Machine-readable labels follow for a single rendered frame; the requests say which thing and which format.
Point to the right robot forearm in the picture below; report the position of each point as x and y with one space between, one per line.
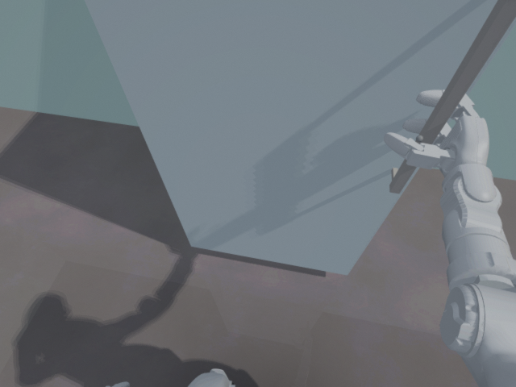
475 243

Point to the left robot shin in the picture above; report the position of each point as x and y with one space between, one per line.
219 371

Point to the fridge door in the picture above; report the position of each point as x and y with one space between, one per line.
266 118

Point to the robot right hand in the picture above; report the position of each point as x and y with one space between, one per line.
468 140

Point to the handle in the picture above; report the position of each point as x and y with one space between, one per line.
495 26

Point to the robot right upper arm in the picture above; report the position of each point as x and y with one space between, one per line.
479 323

